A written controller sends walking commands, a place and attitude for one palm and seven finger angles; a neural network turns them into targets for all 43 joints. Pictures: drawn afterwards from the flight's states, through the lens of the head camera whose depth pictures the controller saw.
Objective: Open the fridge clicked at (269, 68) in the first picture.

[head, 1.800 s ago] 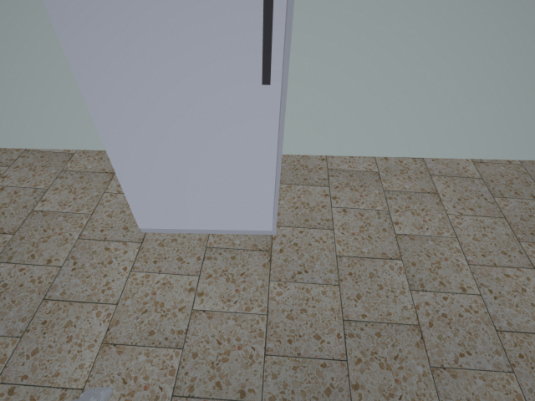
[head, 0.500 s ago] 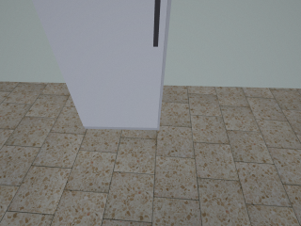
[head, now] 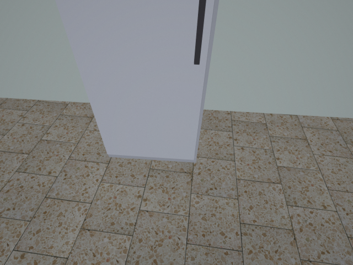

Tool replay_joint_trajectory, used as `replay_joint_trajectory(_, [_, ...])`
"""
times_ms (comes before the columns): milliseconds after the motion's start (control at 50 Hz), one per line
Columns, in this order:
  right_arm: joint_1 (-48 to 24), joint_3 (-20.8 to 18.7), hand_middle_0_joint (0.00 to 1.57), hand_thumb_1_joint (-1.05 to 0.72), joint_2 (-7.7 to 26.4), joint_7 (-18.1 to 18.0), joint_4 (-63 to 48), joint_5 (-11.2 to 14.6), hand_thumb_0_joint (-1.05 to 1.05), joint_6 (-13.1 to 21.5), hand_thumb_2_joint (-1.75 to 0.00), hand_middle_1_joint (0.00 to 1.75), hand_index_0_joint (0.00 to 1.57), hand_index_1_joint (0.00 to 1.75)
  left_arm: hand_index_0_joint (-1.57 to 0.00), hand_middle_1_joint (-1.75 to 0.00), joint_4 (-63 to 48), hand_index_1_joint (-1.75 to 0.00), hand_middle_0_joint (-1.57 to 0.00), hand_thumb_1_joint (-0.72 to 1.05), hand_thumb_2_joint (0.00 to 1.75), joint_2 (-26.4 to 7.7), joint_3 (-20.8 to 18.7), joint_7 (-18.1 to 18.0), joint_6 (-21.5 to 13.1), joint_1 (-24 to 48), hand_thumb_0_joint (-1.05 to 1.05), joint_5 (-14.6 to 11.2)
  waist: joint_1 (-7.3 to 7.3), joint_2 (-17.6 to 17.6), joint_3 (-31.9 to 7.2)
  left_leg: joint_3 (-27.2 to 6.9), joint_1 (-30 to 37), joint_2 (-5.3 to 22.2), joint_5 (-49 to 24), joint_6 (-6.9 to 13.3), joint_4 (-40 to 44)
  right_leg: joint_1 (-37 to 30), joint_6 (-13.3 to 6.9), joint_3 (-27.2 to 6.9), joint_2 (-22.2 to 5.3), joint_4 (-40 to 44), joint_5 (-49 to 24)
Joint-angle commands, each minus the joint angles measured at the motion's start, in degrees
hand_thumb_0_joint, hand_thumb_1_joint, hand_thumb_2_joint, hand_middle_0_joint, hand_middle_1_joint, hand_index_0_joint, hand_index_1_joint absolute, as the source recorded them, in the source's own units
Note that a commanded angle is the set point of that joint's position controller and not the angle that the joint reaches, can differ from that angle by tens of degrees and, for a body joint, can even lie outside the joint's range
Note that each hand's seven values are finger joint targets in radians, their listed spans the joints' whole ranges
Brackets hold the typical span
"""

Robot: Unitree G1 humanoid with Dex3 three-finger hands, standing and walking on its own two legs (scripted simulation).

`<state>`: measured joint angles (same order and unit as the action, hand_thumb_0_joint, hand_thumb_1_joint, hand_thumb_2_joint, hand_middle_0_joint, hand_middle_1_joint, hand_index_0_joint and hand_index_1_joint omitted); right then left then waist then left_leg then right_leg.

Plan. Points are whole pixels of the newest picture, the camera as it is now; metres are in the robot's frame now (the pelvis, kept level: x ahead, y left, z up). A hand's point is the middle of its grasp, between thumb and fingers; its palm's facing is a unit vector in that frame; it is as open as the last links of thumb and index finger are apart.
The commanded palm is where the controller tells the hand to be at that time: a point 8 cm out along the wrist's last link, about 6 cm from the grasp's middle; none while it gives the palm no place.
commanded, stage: take the last steps up to it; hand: right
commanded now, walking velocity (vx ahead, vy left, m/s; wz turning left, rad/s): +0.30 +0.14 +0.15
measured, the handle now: (199, 27) +0.88 -0.04 +0.19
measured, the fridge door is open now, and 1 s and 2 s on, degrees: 0 0 0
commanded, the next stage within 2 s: come to a stop and stand still in 0.94 s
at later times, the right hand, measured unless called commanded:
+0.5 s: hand out of the picture +0.06 -0.09 -0.18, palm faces +0.07 +0.99 -0.10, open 7.4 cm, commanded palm none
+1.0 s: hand (223, 188) +0.41 -0.14 -0.17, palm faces -0.07 +0.99 -0.15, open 7.4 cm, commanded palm none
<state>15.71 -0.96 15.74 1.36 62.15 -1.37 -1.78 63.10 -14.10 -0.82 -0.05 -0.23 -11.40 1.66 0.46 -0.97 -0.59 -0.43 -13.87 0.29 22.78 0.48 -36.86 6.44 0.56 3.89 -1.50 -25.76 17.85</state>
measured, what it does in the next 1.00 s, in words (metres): walks ahead: right foot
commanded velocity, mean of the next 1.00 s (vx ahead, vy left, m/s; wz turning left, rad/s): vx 0.26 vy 0.09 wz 0.02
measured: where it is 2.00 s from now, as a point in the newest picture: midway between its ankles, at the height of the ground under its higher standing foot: (168, 264)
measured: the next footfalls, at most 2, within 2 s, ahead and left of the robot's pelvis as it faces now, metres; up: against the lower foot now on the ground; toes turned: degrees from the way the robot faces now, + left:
right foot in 0.58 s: +0.32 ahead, -0.06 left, +0.00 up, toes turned -7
left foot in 1.14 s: +0.47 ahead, +0.20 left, +0.00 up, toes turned +12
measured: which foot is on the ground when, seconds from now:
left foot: down 0.00-0.60, up 0.62-1.00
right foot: down 0.00-0.12, up 0.14-0.56, down 0.58-1.00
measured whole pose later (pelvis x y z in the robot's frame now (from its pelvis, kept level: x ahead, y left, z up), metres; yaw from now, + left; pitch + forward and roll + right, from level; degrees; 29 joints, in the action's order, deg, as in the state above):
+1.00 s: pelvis +0.32 +0.03 +0.01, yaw +4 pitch -2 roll +1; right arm 10.3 -3.8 10.6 0.5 59.5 -1.7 -0.6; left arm 64.9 -6.4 -2.7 -1.5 -3.4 -23.3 1.7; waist -2.6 -2.3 2.3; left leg 3.8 -30.0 7.4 8.9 -1.7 -46.3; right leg 3.0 -2.4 11.2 -1.7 -20.7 16.1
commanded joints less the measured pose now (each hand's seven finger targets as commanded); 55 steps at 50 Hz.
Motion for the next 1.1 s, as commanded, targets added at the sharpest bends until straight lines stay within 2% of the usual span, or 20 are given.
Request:
replay_joint_trajectory(0, [-4.79,-2.26,0.20,-0.90,4.12,0.89,-7.13,-0.10,0.00,1.92,-0.90,0.30,0.20,0.30,-0.20,-0.30,-2.34,-0.30,-0.20,0.90,0.90,-13.59,-3.87,-1.69,-1.78,-3.59,0.00,0.11,-2.31,8.10,7.64,-0.56,-16.62,3.93,5.01,0.02,-5.03,-3.48,-10.35,-17.20,-20.74,11.86,-1.47])
replay_joint_trajectory(60, [8.09,-2.79,0.20,-0.90,2.29,0.98,-2.73,-0.15,0.00,2.63,-0.90,0.30,0.20,0.30,-0.20,-0.30,-3.01,-0.30,-0.20,0.90,0.90,-10.82,-3.61,-1.60,-1.77,0.04,0.00,0.04,3.64,4.76,3.20,4.71,6.59,0.91,-7.03,0.20,9.16,9.40,-4.20,-4.41,-12.73,-2.90,-2.16])
replay_joint_trajectory(80, [14.38,-3.63,0.20,-0.90,6.43,0.24,-0.57,-0.50,0.00,3.29,-0.90,0.30,0.20,0.30,-0.20,-0.30,-3.80,-0.30,-0.20,0.90,0.90,-7.20,-2.92,-1.27,-1.74,-0.07,0.00,-0.54,6.05,-8.75,1.23,-5.13,15.71,7.08,-2.56,2.15,16.37,19.74,-1.39,2.20,-6.11,-17.76,5.07])
replay_joint_trajectory(100, [19.47,-4.56,0.20,-0.90,10.96,-0.82,0.74,-0.26,0.00,3.83,-0.90,0.30,0.20,0.30,-0.20,-0.30,-6.69,-0.30,-0.20,0.90,0.90,-2.86,-1.74,-0.78,-1.85,2.50,0.00,-0.88,7.50,-22.96,2.57,-26.91,17.28,19.26,0.27,6.52,25.40,31.60,0.13,4.13,-0.06,-33.54,18.67])
replay_joint_trajectory(120, [19.73,-3.95,0.20,-0.90,9.31,-1.60,0.77,0.50,0.00,3.93,-0.90,0.30,0.20,0.30,-0.20,-0.30,-7.17,-0.30,-0.20,0.90,0.90,-4.40,-2.16,-0.44,-1.86,3.60,0.00,-0.61,6.96,-15.37,2.55,-28.19,15.65,20.01,1.29,9.07,26.71,32.15,-1.20,-2.20,-2.27,-38.57,15.61])
replay_joint_trajectory(160, [13.40,-3.30,0.20,-0.90,5.63,-1.94,-0.30,0.37,0.00,4.40,-0.90,0.30,0.20,0.30,-0.20,-0.30,-5.93,-0.30,-0.20,0.90,0.90,-3.37,-2.66,-0.10,-2.06,3.75,0.00,-0.70,3.82,-7.66,6.65,-24.40,8.36,18.20,4.01,10.93,27.13,31.91,-1.38,-2.72,-5.12,-43.24,7.47])
replay_joint_trajectory(220, [10.47,-2.10,0.20,-0.90,1.25,-2.43,-0.90,-0.02,0.00,5.40,-0.90,0.30,0.20,0.30,-0.20,-0.30,-3.98,-0.30,-0.20,0.90,0.90,-0.65,-2.68,0.30,-1.51,0.57,0.00,-0.06,0.43,-0.11,6.88,-13.69,4.94,14.72,-10.09,9.98,25.73,28.96,-0.14,-1.54,-6.23,-41.48,0.48])
replay_joint_trajectory(300, [13.15,-1.58,0.20,-0.90,-0.38,-2.78,1.08,-0.17,0.00,6.24,-0.90,0.30,0.20,0.30,-0.20,-0.30,-4.33,-0.30,-0.20,0.90,0.90,1.36,-2.81,0.59,-1.08,0.40,0.00,-0.22,-0.22,-2.36,5.90,-8.06,7.89,12.62,-20.91,10.02,25.44,30.06,0.78,0.15,-5.99,-35.69,-2.55])
replay_joint_trajectory(460, [16.06,-1.66,0.20,-0.90,-1.39,-3.32,4.08,-0.42,0.00,5.93,-0.90,0.30,0.20,0.30,-0.20,-0.30,-7.06,-0.30,-0.20,0.90,0.90,3.60,-2.39,0.87,-2.36,7.33,0.00,-0.68,1.55,-4.73,7.55,-5.04,11.90,12.43,-33.71,9.25,21.73,24.48,-1.15,3.67,-3.88,-16.54,-1.56])
replay_joint_trajectory(520, [13.47,-2.01,0.20,-0.90,-1.31,-3.21,3.72,0.07,0.00,5.97,-0.90,0.30,0.20,0.30,-0.20,-0.30,-2.99,-0.30,-0.20,0.90,0.90,2.25,-3.09,-0.31,-3.18,-5.51,0.00,-0.37,-4.55,-2.39,2.77,-0.21,6.67,8.84,-43.82,6.59,6.80,4.63,-2.84,5.51,-0.30,-6.51,-7.48])
replay_joint_trajectory(540, [13.60,-2.09,0.20,-0.90,-2.13,-2.98,3.03,0.47,0.00,6.03,-0.90,0.30,0.20,0.30,-0.20,-0.30,-0.79,-0.30,-0.20,0.90,0.90,-1.39,-4.05,-0.89,-3.50,-14.11,0.00,0.03,-7.76,2.68,-2.76,1.41,-0.79,5.93,-35.86,4.46,-5.73,-8.91,-5.01,-1.90,-5.68,-3.29,-9.97])
replay_joint_trajectory(560, [15.85,-1.68,0.20,-0.90,-5.28,-2.34,1.76,1.12,0.00,5.77,-0.90,0.30,0.20,0.30,-0.20,-0.30,0.40,-0.30,-0.20,0.90,0.90,-8.07,-5.54,-1.31,-3.78,-19.88,0.00,0.62,-7.77,17.80,-7.94,6.65,-15.01,-1.59,-2.85,1.15,-25.69,-19.22,-11.87,-25.60,-23.27,3.55,-12.74])
replay_joint_trajectory(580, [12.18,-1.62,0.20,-0.90,-3.11,-2.23,-0.58,0.63,0.00,5.62,-0.90,0.30,0.20,0.30,-0.20,-0.30,0.40,-0.30,-0.20,0.90,0.90,-9.36,-5.43,-1.70,-3.02,-20.64,0.00,-0.44,-7.56,14.41,-7.11,1.49,-18.72,-1.32,9.36,1.90,-35.77,-15.83,-15.69,-33.41,-28.09,9.95,-9.45])
replay_joint_trajectory(600, [9.26,-2.07,0.20,-0.90,-2.96,-2.29,-0.80,0.13,0.00,5.18,-0.90,0.30,0.20,0.30,-0.20,-0.30,-0.37,-0.30,-0.20,0.90,0.90,-6.97,-5.07,-1.72,-2.84,-15.59,0.00,-0.45,-5.81,7.58,-0.96,-0.13,-20.71,1.64,6.78,2.02,-38.91,-7.43,-15.34,-30.18,-27.14,12.86,-0.45])
replay_joint_trajectory(640, [6.23,-2.43,0.20,-0.90,-4.72,-1.49,-0.91,-0.59,0.00,4.24,-0.90,0.30,0.20,0.30,-0.20,-0.30,-2.45,-0.30,-0.20,0.90,0.90,-1.14,-3.45,-1.86,-3.51,-8.51,0.00,-0.35,-2.54,3.13,8.16,-1.06,-20.68,5.55,-1.80,0.87,-37.99,6.33,-11.55,-23.02,-23.16,16.46,3.61])
replay_joint_trajectory(700, [10.00,-2.33,0.20,-0.90,-7.80,-1.05,-0.23,-1.09,0.00,2.82,-0.90,0.30,0.20,0.30,-0.20,-0.30,-3.04,-0.30,-0.20,0.90,0.90,2.55,-2.94,-1.72,-4.67,-6.86,0.00,-0.20,0.66,3.45,6.00,0.39,-15.35,6.68,-7.81,-0.69,-31.36,11.00,-8.43,-8.79,-16.93,15.47,-5.77])
replay_joint_trajectory(740, [9.38,-2.38,0.20,-0.90,-7.61,-0.87,-0.76,-0.94,0.00,2.07,-0.90,0.30,0.20,0.30,-0.20,-0.30,-3.05,-0.30,-0.20,0.90,0.90,1.65,-2.66,-1.66,-4.75,-6.78,0.00,-0.42,1.04,5.77,5.86,1.31,-15.53,7.15,-10.74,-1.56,-27.78,11.13,-8.44,-4.59,-15.22,15.75,-9.23])
replay_joint_trajectory(980, [-9.48,-2.04,0.20,-0.90,-4.89,-0.59,-6.14,-0.24,0.00,2.19,-0.90,0.30,0.20,0.30,-0.20,-0.30,0.91,-0.30,-0.20,0.90,0.90,-0.52,-3.20,-1.82,-3.40,-17.51,0.00,0.21,-4.27,8.12,8.63,6.06,-17.26,5.61,-10.73,-1.62,-3.35,-1.71,-8.86,-2.41,-15.70,11.25,-26.94])
replay_joint_trajectory(1040, [-7.49,-2.15,0.20,-0.90,-5.23,-0.86,-5.65,-0.10,0.00,2.69,-0.90,0.30,0.20,0.30,-0.20,-0.30,1.18,-0.30,-0.20,0.90,0.90,-0.77,-3.26,-2.13,-2.82,-16.10,0.00,0.30,-2.76,9.24,6.60,6.85,-9.21,3.77,-9.80,-0.47,3.08,-1.08,-7.98,-1.57,-15.24,6.37,-28.19])
replay_joint_trajectory(1080, [1.30,-2.47,0.20,-0.90,-2.81,-1.68,-2.58,-0.17,0.00,3.96,-0.90,0.30,0.20,0.30,-0.20,-0.30,1.99,-0.30,-0.20,0.90,0.90,1.05,-2.56,-2.08,-2.76,-16.29,0.00,-0.48,1.48,3.47,0.33,5.46,7.51,3.87,-23.28,-0.43,13.25,2.70,-4.04,0.47,-10.89,-5.35,-28.19])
